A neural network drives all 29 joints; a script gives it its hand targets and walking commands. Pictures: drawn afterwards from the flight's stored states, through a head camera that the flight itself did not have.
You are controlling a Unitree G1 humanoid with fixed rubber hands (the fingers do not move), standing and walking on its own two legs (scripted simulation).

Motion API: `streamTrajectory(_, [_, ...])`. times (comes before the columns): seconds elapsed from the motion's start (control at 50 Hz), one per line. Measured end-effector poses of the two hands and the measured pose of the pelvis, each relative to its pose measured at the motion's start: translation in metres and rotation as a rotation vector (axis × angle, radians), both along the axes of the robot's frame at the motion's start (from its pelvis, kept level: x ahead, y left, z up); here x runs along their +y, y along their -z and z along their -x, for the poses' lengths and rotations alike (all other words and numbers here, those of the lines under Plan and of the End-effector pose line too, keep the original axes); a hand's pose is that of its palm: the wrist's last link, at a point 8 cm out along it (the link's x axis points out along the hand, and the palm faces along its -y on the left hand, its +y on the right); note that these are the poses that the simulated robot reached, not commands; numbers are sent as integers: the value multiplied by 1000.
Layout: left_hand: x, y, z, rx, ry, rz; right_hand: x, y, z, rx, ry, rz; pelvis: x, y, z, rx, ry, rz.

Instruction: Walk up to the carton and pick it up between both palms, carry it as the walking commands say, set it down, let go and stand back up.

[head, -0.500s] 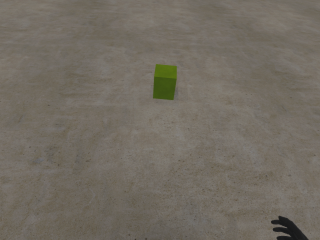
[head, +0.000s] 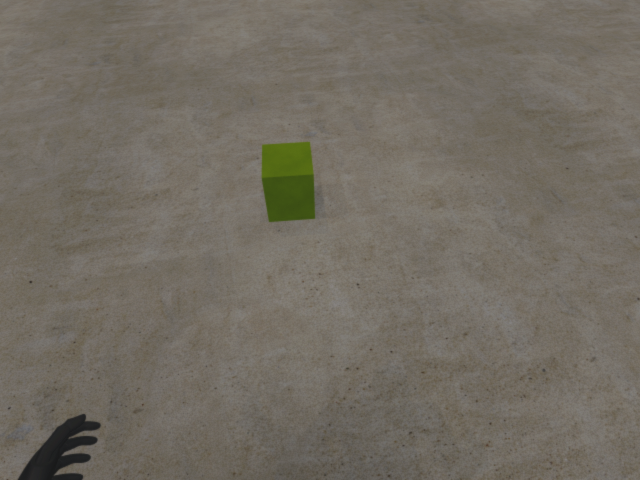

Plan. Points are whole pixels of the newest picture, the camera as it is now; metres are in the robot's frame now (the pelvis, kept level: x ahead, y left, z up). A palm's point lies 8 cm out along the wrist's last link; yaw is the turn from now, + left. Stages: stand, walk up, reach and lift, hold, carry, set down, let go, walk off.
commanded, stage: walk up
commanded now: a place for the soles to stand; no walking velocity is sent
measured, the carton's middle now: (289, 182) +1.34 +0.06 -0.64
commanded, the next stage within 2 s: none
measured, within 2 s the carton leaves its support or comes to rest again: neither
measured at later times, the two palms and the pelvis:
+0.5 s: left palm (48, 373) +0.32 +0.39 -0.09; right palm (500, 313) +0.35 -0.28 -0.04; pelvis +0.24 +0.06 +0.01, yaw -1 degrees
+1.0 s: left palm (70, 257) +0.52 +0.41 -0.06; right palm (448, 217) +0.57 -0.28 -0.08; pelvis +0.46 +0.05 +0.00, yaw +1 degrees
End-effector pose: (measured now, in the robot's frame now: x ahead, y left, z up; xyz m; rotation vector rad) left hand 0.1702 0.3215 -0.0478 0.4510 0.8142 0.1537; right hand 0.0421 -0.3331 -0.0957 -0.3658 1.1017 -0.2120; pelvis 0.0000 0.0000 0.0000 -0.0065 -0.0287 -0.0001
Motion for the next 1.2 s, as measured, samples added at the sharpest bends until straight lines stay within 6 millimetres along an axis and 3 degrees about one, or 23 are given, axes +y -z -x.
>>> streamTrajectory(0.18, [45, 9, 28, 179, -147, -31, 20, -18, -164, -75, -140, -15, 13, -5, -87, -7, -19, 18])
streamTrajectory(0.24, [60, 20, 18, 224, -179, -22, 36, -27, -224, -129, -175, -6, 25, -2, -121, -6, -22, 23])
streamTrajectory(0.32, [77, 41, -21, 250, -186, -3, 52, -36, -290, -215, -208, 56, 45, 10, -166, -4, -18, 12])
streamTrajectory(0.4, [73, 45, -80, 231, -137, 29, 56, -49, -308, -234, -142, 68, 53, 3, -200, -3, 1, -3])
streamTrajectory(0.5, [64, 39, -151, 222, -61, 55, 51, -51, -305, -170, -87, 81, 57, -7, -244, 7, 16, -13])
streamTrajectory(0.62, [54, 24, -246, 171, -1, 32, 32, -33, -302, -63, -5, 61, 50, -6, -299, 8, 26, -24])
streamTrajectory(0.72, [44, 12, -323, 63, 13, -27, 18, -5, -336, -15, 17, 33, 34, 8, -348, 5, 23, -15])
streamTrajectory(0.78, [46, 2, -341, 34, -20, -46, 24, 1, -375, -19, -7, 8, 31, 5, -371, 3, 11, -5])
streamTrajectory(0.88, [61, -5, -343, 78, -81, -66, 37, -5, -448, -45, -83, -16, 35, -2, -409, 4, -9, 3])
streamTrajectory(0.98, [82, 8, -344, 147, -124, -53, 53, -16, -519, -86, -134, -5, 47, -1, -449, -2, -16, 5])
streamTrajectory(1.04, [95, 26, -359, 178, -129, -40, 58, -21, -557, -135, -152, 42, 60, 10, -477, -5, -11, -1])
streamTrajectory(1.1, [93, 40, -387, 199, -119, -16, 58, -29, -574, -168, -121, 76, 66, 12, -498, -5, -3, -11])
streamTrajectory(1.2, [76, 40, -448, 190, -62, 27, 51, -40, -578, -135, -67, 100, 66, 2, -534, 3, 9, -17])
